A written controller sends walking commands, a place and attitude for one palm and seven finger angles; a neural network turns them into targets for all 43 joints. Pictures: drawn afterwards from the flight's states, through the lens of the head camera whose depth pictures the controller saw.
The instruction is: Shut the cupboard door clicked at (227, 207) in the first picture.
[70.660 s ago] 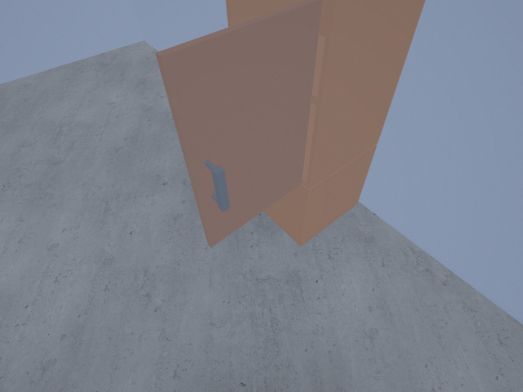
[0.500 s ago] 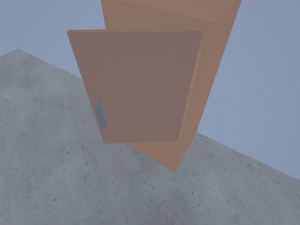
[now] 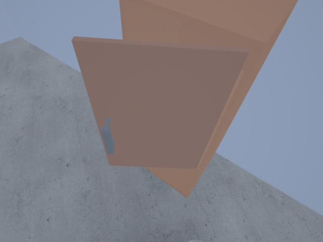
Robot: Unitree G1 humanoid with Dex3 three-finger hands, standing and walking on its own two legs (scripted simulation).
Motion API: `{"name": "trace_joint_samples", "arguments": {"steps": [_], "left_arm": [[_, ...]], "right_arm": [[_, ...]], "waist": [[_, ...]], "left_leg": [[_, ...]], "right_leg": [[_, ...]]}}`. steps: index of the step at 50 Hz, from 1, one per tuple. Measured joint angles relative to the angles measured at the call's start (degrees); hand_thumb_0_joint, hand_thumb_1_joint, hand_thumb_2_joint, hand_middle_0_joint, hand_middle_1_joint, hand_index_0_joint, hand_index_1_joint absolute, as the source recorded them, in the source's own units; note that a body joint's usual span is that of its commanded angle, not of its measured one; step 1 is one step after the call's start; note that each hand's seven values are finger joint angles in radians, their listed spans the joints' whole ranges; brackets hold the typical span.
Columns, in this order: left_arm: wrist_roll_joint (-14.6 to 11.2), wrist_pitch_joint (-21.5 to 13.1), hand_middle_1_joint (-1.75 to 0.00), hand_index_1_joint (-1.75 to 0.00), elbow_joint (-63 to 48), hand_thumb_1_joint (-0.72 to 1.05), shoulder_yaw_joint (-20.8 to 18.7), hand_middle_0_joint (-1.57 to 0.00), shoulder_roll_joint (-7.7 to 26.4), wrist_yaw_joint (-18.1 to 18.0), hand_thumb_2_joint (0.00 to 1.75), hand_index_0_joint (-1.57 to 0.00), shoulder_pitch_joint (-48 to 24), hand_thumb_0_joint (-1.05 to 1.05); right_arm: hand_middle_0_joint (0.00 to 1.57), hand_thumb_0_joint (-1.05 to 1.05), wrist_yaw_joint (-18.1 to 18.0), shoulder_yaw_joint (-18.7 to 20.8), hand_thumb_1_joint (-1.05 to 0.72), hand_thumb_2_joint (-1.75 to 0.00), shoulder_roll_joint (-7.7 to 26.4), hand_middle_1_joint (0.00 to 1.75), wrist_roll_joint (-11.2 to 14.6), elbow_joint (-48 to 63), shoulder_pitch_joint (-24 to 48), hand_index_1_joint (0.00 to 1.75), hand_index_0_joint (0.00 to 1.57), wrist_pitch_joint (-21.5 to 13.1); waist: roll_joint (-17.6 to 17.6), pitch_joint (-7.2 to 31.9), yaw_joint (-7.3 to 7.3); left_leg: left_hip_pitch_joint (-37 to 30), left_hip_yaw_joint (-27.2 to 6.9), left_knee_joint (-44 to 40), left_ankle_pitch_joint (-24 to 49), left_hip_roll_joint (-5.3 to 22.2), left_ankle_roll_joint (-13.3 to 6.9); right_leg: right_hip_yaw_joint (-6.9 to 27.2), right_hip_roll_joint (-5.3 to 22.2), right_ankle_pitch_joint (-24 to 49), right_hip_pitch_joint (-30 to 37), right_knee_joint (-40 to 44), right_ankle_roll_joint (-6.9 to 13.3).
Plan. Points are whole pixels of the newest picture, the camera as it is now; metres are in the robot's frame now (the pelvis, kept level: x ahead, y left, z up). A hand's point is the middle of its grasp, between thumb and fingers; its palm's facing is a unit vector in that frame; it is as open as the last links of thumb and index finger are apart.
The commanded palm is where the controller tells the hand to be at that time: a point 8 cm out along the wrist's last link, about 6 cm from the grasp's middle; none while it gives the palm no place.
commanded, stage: come to a stop and stand still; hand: left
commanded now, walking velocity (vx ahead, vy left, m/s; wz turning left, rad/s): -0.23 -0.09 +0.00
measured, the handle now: (109, 136) +0.44 +0.20 -0.08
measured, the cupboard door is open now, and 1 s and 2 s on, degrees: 35 35 35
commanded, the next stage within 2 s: look again from close up in 1.74 s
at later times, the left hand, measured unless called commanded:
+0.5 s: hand out of the picture +0.05 +0.17 -0.19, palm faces +0.09 -0.98 -0.20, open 7.3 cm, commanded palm none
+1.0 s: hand out of the picture +0.02 +0.17 -0.17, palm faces -0.02 -0.99 -0.17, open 7.3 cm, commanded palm none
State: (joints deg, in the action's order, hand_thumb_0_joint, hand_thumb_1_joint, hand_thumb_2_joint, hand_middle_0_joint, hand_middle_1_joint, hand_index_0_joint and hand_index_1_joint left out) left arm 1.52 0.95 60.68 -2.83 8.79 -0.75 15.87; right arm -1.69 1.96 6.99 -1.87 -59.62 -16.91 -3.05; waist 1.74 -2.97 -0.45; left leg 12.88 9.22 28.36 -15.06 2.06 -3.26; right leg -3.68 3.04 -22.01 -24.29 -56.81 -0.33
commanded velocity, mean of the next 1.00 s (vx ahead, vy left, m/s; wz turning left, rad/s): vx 0.01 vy -0.02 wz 0.00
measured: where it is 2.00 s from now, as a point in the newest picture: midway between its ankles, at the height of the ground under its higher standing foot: outside the picture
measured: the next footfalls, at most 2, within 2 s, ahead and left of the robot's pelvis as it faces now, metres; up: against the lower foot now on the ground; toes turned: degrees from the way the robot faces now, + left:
right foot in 0.18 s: +0.10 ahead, -0.15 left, +0.00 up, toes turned -5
left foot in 0.52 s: +0.01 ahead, +0.09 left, +0.00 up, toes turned +5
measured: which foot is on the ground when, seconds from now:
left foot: down 0.00-0.20, up 0.22-0.50, down 0.52-1.00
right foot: up 0.00-0.16, down 0.18-0.52, up 0.54-1.00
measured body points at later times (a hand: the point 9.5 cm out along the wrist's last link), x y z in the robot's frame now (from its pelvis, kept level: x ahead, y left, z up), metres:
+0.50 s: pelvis -0.01 -0.01 -0.01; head +0.03 +0.01 +0.43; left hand +0.04 +0.23 -0.17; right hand +0.06 -0.25 -0.16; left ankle -0.04 +0.09 -0.73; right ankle +0.06 -0.15 -0.74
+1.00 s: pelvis -0.03 +0.00 +0.01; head +0.00 +0.02 +0.46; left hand +0.02 +0.23 -0.16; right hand -0.10 -0.22 -0.14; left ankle -0.03 +0.09 -0.74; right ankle -0.07 -0.15 -0.70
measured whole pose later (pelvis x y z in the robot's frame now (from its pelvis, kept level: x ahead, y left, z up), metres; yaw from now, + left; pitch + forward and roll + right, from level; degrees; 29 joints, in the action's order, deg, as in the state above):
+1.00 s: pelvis -0.03 +0.00 +0.01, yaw -1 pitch +1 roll -1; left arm 1.2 3.5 60.4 -3.0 10.0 -1.0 11.1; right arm -2.7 2.0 6.4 -1.8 -64.4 -21.3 0.1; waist 1.1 -3.2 -2.9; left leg 10.8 5.5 21.6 -11.6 1.1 -2.6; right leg -1.4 2.3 -24.3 -17.6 -42.5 -1.9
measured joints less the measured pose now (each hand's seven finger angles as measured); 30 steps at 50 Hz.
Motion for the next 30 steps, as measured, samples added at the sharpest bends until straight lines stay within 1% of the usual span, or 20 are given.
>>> {"name": "trace_joint_samples", "arguments": {"steps": [2,4,7,8,9,10,11,13,14,16,18,20,22,24,25,26,27,28,30], "left_arm": [[-0.4,-0.1,-0.3,-0.3,-0.5,0.94,0.1,-0.2,0.3,-0.4,0.9,-0.2,-0.8,0.02],[-0.6,0.0,-0.3,-0.3,-1.0,0.94,0.2,-0.19,0.5,-0.7,0.9,-0.19,-1.5,0.02],[-0.5,0.3,-0.3,-0.3,-1.6,0.93,0.3,-0.19,0.5,-0.9,0.9,-0.19,-2.2,0.01],[-0.4,0.2,-0.3,-0.3,-2.0,0.93,0.4,-0.19,0.5,-0.9,0.9,-0.19,-2.2,0.01],[-0.3,0.0,-0.3,-0.3,-2.3,0.93,0.4,-0.19,0.7,-0.9,0.9,-0.19,-2.0,0.01],[-0.1,-0.2,-0.3,-0.3,-2.4,0.93,0.4,-0.19,0.5,-1.1,0.9,-0.19,-2.1,0.01],[0.0,-0.4,-0.3,-0.3,-2.4,0.92,0.5,-0.19,0.1,-1.2,0.9,-0.19,-2.3,0.01],[0.1,-0.5,-0.3,-0.3,-2.5,0.93,0.6,-0.19,-0.5,-1.5,0.9,-0.19,-3.2,0.01],[0.1,-0.5,-0.3,-0.3,-2.7,0.93,0.6,-0.2,-0.8,-1.7,0.9,-0.2,-3.6,0.01],[0.1,-0.4,-0.3,-0.3,-3.3,0.93,0.5,-0.2,-1.0,-2.0,0.9,-0.2,-4.3,0.01],[0.2,-0.2,-0.3,-0.3,-3.8,0.93,0.3,-0.2,-1.0,-2.1,0.9,-0.2,-4.9,0.01],[0.4,0.0,-0.3,-0.3,-4.4,0.93,0.1,-0.2,-0.8,-2.1,0.9,-0.2,-5.4,0.0],[0.6,0.2,-0.3,-0.3,-4.9,0.93,-0.1,-0.2,-0.4,-2.0,0.9,-0.2,-5.6,0.0],[0.6,0.5,-0.3,-0.3,-5.1,0.92,-0.3,-0.2,0.3,-1.8,0.9,-0.2,-5.5,0.0],[0.5,0.7,-0.3,-0.3,-5.1,0.92,-0.4,-0.2,0.6,-1.7,0.9,-0.2,-5.3,0.0],[0.3,0.9,-0.3,-0.3,-4.9,0.92,-0.4,-0.2,1.0,-1.7,0.9,-0.2,-5.1,0.0],[0.0,1.4,-0.3,-0.3,-4.5,0.92,-0.5,-0.2,1.4,-1.6,0.9,-0.2,-5.1,0.0],[-0.2,1.8,-0.3,-0.3,-4.0,0.92,-0.6,-0.2,1.6,-1.6,0.9,-0.2,-4.8,0.0],[-0.1,2.5,-0.3,-0.3,-2.9,0.91,-0.4,-0.2,1.7,-1.4,0.9,-0.2,-3.9,0.0]], "right_arm": [[0.2,0.01,-0.3,-0.5,-0.92,-0.9,-0.4,0.29,0.2,-0.9,-0.2,0.3,0.2,0.4],[0.2,0.01,-0.4,-0.7,-0.92,-0.9,-0.8,0.29,0.4,-1.7,0.0,0.3,0.2,1.1],[0.2,0.01,-0.5,-0.3,-0.92,-0.9,-1.1,0.3,0.7,-2.5,0.5,0.3,0.21,2.5],[0.2,0.01,-0.5,0.0,-0.92,-0.9,-1.1,0.3,0.8,-2.6,0.6,0.3,0.21,2.9],[0.2,0.01,-0.4,0.3,-0.92,-0.9,-1.1,0.3,0.9,-2.6,0.7,0.3,0.21,3.2],[0.2,0.02,-0.3,0.6,-0.92,-0.9,-0.8,0.3,1.1,-2.6,1.0,0.3,0.21,3.7],[0.2,0.02,-0.3,1.1,-0.92,-0.9,-0.3,0.3,1.4,-2.4,1.6,0.3,0.21,4.1],[0.2,0.01,-0.4,1.9,-0.92,-0.9,0.7,0.3,1.7,-1.8,2.9,0.3,0.21,5.2],[0.2,0.01,-0.5,2.2,-0.91,-0.9,1.2,0.3,1.8,-1.6,3.5,0.3,0.21,5.7],[0.2,0.01,-0.4,2.5,-0.91,-0.9,2.0,0.29,1.8,-1.3,4.9,0.3,0.2,6.3],[0.2,0.01,-0.1,2.7,-0.91,-0.9,2.6,0.29,1.7,-0.9,6.0,0.3,0.2,6.5],[0.2,0.01,0.2,2.7,-0.91,-0.9,3.0,0.29,1.6,-0.3,6.7,0.3,0.2,6.6],[0.19,0.01,0.5,2.7,-0.91,-0.9,3.2,0.29,1.6,0.4,7.1,0.3,0.2,6.4],[0.19,0.01,0.7,2.5,-0.91,-0.9,3.2,0.29,1.6,1.0,7.2,0.3,0.2,5.8],[0.19,0.01,0.8,2.3,-0.91,-0.9,3.1,0.29,1.6,1.4,6.9,0.3,0.2,5.4],[0.19,0.01,0.8,2.2,-0.91,-0.9,2.9,0.29,1.5,1.5,6.7,0.3,0.2,4.8],[0.19,0.01,0.8,2.0,-0.91,-0.9,2.4,0.29,1.2,1.4,6.5,0.3,0.2,4.4],[0.19,0.01,0.8,1.7,-0.91,-0.9,2.0,0.29,0.9,1.4,5.9,0.3,0.2,4.4],[0.19,0.01,0.7,0.9,-0.91,-0.9,1.3,0.29,0.4,0.9,4.7,0.3,0.2,4.1]], "waist": [[-0.2,-0.5,0.27],[-0.6,-1.1,0.41],[-1.1,-1.9,0.34],[-1.2,-2.1,0.38],[-0.9,-2.1,0.48],[-1.4,-2.2,0.56],[-2.1,-2.4,0.26],[-3.5,-3.1,-0.36],[-3.8,-3.4,-0.34],[-3.9,-3.8,0.01],[-3.6,-4.1,0.44],[-3.0,-3.9,0.91],[-2.1,-3.5,1.39],[-1.0,-2.8,1.68],[-0.6,-2.4,1.7],[0.1,-2.1,1.67],[1.1,-2.0,1.82],[1.5,-1.5,1.92],[1.4,0.0,1.68]], "left_leg": [[-1.6,-0.3,-2.4,0.9,-0.2,0.3],[-2.6,-0.5,-3.2,0.9,-0.2,0.7],[-3.0,-0.6,-1.6,-0.6,0.0,1.5],[-2.9,-0.5,-0.4,-1.5,0.1,1.9],[-2.4,-0.3,1.3,-2.6,-0.1,2.3],[-1.6,-0.2,3.4,-3.9,0.4,2.7],[-0.4,-1.0,6.1,-6.0,0.7,3.2],[3.1,-3.6,14.3,-12.3,0.1,4.0],[4.8,-4.7,18.8,-14.1,-0.4,4.3],[7.5,-6.0,26.3,-15.1,-1.3,5.0],[8.9,-6.7,29.7,-14.7,-1.8,5.5],[8.9,-6.8,28.9,-14.2,-1.9,5.9],[7.6,-6.7,24.7,-13.5,-1.7,5.9],[4.7,-6.4,16.8,-11.0,-1.5,5.7],[2.5,-6.2,11.3,-8.2,-1.3,5.5],[1.1,-5.8,7.8,-6.4,-1.7,3.9],[0.6,-5.3,7.4,-5.8,-2.3,2.2],[0.3,-4.9,7.0,-5.6,-2.6,1.0],[-0.8,-4.7,4.3,-4.4,-2.7,-0.3]], "right_leg": [[0.2,0.4,2.8,-0.1,4.5,-0.8],[0.3,0.7,4.6,1.2,10.6,-1.2],[-0.3,0.7,7.1,4.3,19.2,-1.3],[-0.5,0.7,9.6,5.7,22.2,-1.2],[-0.3,0.9,13.2,6.8,24.6,-1.0],[-0.4,0.6,11.9,7.0,24.6,-0.6],[-0.7,0.3,9.5,6.8,23.8,-0.1],[-1.7,0.0,7.4,6.5,23.0,0.6],[-1.9,-0.1,7.4,6.4,23.1,0.8],[-2.1,0.0,8.4,6.3,23.9,0.8],[-2.2,0.1,9.4,6.2,24.8,0.8],[-2.3,0.4,10.4,5.9,25.5,0.6],[-2.2,0.7,11.1,5.3,25.8,0.2],[-2.0,1.2,11.5,4.4,25.2,-0.4],[-1.9,1.4,11.4,3.7,24.4,-0.9],[-1.6,1.8,11.1,3.1,23.2,-1.3],[-0.6,2.1,8.8,2.8,22.0,-1.4],[0.3,1.7,5.0,2.7,20.8,-1.4],[2.1,0.5,1.2,2.4,16.8,-1.4]]}}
